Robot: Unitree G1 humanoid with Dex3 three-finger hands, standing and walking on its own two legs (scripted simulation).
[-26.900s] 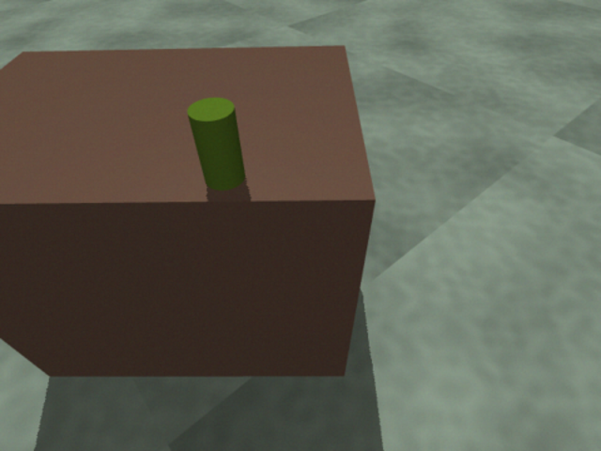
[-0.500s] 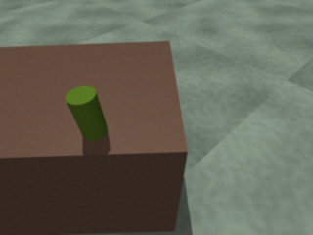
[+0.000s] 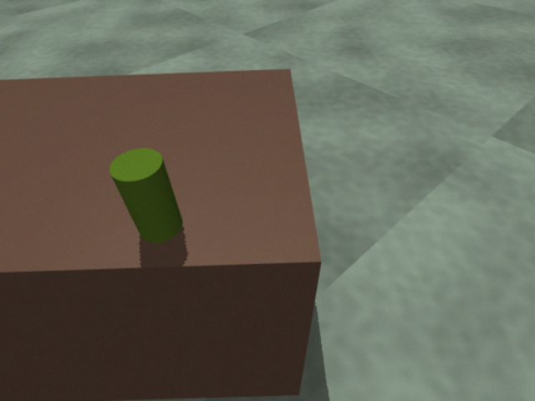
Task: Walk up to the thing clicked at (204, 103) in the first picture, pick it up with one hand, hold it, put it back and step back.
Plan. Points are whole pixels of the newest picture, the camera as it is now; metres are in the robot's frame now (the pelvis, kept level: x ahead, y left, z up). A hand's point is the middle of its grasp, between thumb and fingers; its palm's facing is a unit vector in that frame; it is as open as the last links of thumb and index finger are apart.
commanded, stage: stand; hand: left
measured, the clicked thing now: (149, 197) +0.44 +0.21 +0.09
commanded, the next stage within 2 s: step back in 1.96 s
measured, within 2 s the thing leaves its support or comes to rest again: neither
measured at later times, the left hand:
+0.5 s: hand out of the picture +0.07 +0.26 -0.16, palm faces -0.02 -0.94 -0.35, open 7.4 cm
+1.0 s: hand out of the picture +0.07 +0.26 -0.16, palm faces -0.02 -0.94 -0.34, open 7.4 cm
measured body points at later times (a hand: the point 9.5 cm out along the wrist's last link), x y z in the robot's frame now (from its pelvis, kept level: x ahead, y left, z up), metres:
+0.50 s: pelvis +0.00 +0.00 +0.00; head +0.02 +0.00 +0.45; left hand +0.08 +0.30 -0.13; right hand +0.07 -0.30 -0.14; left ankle +0.00 +0.15 -0.75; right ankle +0.01 -0.14 -0.75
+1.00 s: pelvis +0.00 +0.00 +0.00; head +0.01 +0.00 +0.45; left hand +0.07 +0.31 -0.13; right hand +0.07 -0.30 -0.14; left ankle +0.00 +0.15 -0.75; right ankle +0.01 -0.14 -0.75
